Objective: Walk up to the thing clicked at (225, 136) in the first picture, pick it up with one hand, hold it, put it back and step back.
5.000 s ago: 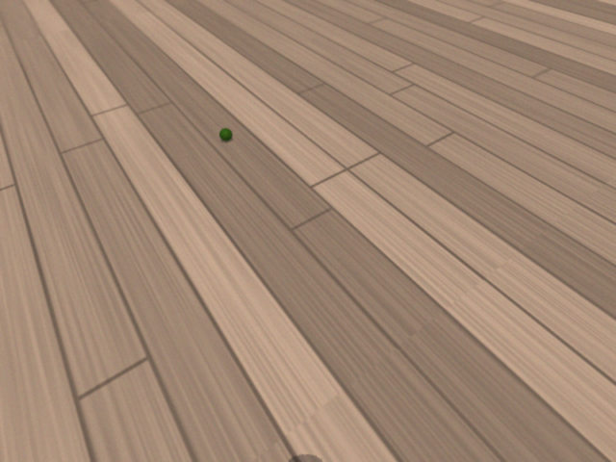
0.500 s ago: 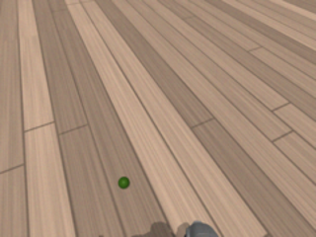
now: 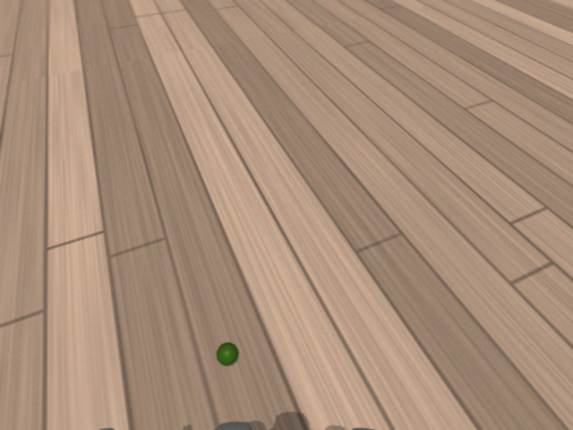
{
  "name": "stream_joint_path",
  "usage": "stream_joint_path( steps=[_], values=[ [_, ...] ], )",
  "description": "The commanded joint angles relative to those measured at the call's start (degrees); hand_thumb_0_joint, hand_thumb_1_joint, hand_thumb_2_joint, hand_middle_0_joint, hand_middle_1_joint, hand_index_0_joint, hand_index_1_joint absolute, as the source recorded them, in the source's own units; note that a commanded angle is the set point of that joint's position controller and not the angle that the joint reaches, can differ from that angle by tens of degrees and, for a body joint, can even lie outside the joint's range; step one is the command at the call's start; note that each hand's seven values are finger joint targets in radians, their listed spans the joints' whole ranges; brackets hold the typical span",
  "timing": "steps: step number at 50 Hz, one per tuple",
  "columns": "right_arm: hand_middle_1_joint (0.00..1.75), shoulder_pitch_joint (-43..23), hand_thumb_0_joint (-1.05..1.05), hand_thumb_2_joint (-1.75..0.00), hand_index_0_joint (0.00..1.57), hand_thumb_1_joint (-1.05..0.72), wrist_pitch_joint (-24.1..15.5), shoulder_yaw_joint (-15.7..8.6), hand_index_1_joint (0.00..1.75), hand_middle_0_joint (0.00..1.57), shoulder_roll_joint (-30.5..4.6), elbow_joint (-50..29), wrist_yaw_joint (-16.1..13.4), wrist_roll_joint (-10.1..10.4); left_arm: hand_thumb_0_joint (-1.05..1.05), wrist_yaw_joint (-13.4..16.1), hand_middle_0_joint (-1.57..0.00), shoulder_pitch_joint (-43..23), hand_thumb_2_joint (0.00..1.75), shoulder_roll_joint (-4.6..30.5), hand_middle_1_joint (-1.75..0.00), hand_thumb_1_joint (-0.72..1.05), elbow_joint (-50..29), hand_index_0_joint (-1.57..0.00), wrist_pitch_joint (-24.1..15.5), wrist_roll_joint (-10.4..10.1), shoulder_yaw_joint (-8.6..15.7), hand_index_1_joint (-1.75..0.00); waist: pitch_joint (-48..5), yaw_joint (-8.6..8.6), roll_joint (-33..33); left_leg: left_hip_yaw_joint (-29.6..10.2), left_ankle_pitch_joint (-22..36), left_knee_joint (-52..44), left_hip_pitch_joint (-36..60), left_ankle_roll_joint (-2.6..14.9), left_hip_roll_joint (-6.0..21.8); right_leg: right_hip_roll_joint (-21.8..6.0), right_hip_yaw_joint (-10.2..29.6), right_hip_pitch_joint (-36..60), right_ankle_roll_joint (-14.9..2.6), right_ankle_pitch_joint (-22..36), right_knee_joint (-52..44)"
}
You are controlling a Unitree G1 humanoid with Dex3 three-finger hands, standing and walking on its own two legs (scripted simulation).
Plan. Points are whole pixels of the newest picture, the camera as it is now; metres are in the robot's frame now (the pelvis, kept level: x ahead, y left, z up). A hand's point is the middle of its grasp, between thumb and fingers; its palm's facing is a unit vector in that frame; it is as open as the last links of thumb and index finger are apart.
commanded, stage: walk up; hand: left
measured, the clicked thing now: (227, 353) +0.44 +0.24 -0.72
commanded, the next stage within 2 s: stand in 1.26 s
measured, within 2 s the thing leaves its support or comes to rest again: neither
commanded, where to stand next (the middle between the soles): +0.06 +0.00 m, yaw -1 degrees
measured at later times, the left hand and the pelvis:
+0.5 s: hand out of the picture +0.12 +0.26 -0.13, palm faces +0.02 -0.94 -0.35, open 7.4 cm; pelvis +0.03 +0.00 +0.02, yaw +0 degrees
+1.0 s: hand out of the picture +0.12 +0.25 -0.13, palm faces -0.01 -0.94 -0.33, open 7.4 cm; pelvis +0.04 +0.00 +0.03, yaw +0 degrees
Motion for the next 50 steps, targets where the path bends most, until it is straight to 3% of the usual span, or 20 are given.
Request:
stream_joint_path(
  steps=[1,3,8,10,14,17,24,31,38,50],
  values=[
    [0.30,-5.2,0.00,-0.90,0.20,-0.90,-1.9,-1.7,0.30,0.20,-12.8,-2.5,-0.3,0.4,0.00,0.4,-0.20,-2.7,0.90,13.1,-0.30,0.90,-0.2,-0.20,-1.7,0.4,2.6,-0.30,-2.1,-0.07,5.9,-9.0,-11.9,-15.3,-2.4,3.24,4.7,-4.2,7.9,3.0,-2.89,-5.4,-12.3],
    [0.30,-5.7,0.00,-0.90,0.20,-0.90,-2.0,-1.6,0.30,0.20,-13.0,-1.3,-0.3,0.3,0.00,0.4,-0.20,-4.0,0.90,12.5,-0.30,0.90,1.0,-0.20,-1.9,0.3,2.0,-0.30,-3.1,-0.23,5.6,-9.5,-8.4,-16.3,0.9,3.61,5.4,-3.5,6.4,3.3,-2.38,-2.3,-12.6],
    [0.30,-7.6,0.00,-0.90,0.20,-0.90,-2.6,-1.2,0.30,0.20,-12.3,0.8,-0.8,0.9,0.00,0.5,-0.20,-4.6,0.90,11.7,-0.30,0.90,4.2,-0.20,-2.1,-0.3,1.5,-0.30,-7.9,0.23,3.6,-6.6,12.9,-14.5,8.0,3.20,5.5,-4.7,4.9,8.7,-1.44,14.4,-13.3],
    [0.30,-7.5,0.00,-0.90,0.20,-0.90,-2.4,-1.4,0.30,0.20,-12.0,1.7,-1.0,1.0,0.00,0.7,-0.20,-6.0,0.90,11.8,-0.30,0.90,4.8,-0.20,-2.0,-0.4,1.4,-0.30,-9.4,-0.43,2.0,-5.3,17.7,-14.2,10.6,2.95,5.3,-5.4,4.9,9.8,-1.29,18.2,-14.1],
    [0.30,-10.0,0.00,-0.90,0.20,-0.90,-1.8,-1.6,0.30,0.20,-11.4,3.1,-1.1,1.1,0.00,0.7,-0.20,-8.0,0.90,10.9,-0.30,0.90,6.3,-0.20,-1.5,-0.2,1.1,-0.30,-7.4,-0.56,1.1,-5.2,13.9,-17.0,10.8,2.77,5.3,-5.5,4.6,9.5,-0.86,15.0,-17.1],
    [0.30,-10.9,0.00,-0.90,0.20,-0.90,-1.6,-1.5,0.30,0.20,-11.1,4.0,-1.0,1.0,0.00,0.6,-0.20,-8.2,0.90,10.7,-0.30,0.90,7.2,-0.20,-1.6,0.1,1.0,-0.30,-8.7,-0.41,-0.7,-4.4,15.1,-17.5,13.5,2.67,5.2,-6.2,5.0,10.5,-0.69,16.6,-18.9],
    [0.30,-12.5,0.00,-0.90,0.20,-0.90,-1.4,-1.5,0.30,0.20,-10.8,5.5,-0.8,0.8,0.00,0.6,-0.20,-10.1,0.90,10.3,-0.30,0.90,8.4,-0.20,-1.3,0.4,1.3,-0.30,-6.7,-0.39,-0.8,-4.3,12.6,-20.8,13.2,1.88,5.0,-6.1,4.7,11.3,-0.07,13.8,-21.8],
    [0.30,-12.3,0.00,-0.90,0.20,-0.90,-1.5,-1.3,0.30,0.20,-10.6,5.8,-0.8,0.6,0.00,0.5,-0.20,-10.7,0.90,10.3,-0.30,0.90,8.1,-0.20,-1.2,0.7,1.7,-0.30,-7.0,-0.26,-0.6,-4.1,12.6,-22.2,13.4,1.54,5.2,-6.2,4.6,12.9,0.05,14.1,-22.4],
    [0.30,-10.8,0.00,-0.90,0.20,-0.90,-1.5,-1.3,0.30,0.20,-10.3,5.8,-0.8,0.4,0.00,0.4,-0.20,-11.0,0.90,10.2,-0.30,0.90,7.7,-0.20,-1.0,0.9,2.1,-0.30,-5.7,-0.62,-0.1,-4.4,9.2,-23.2,11.4,1.44,4.7,-5.7,4.6,13.0,0.21,10.8,-23.1],
    [0.30,-9.5,0.00,-0.90,0.20,-0.90,-1.5,-1.5,0.30,0.20,-10.5,5.4,-1.0,0.3,0.00,0.5,-0.20,-9.9,0.90,9.7,-0.30,0.90,7.3,-0.20,-0.8,0.9,2.1,-0.30,-6.1,-0.73,0.6,-4.5,10.7,-22.5,12.0,1.74,4.8,-5.5,4.2,13.0,0.06,12.3,-22.6]
  ],
)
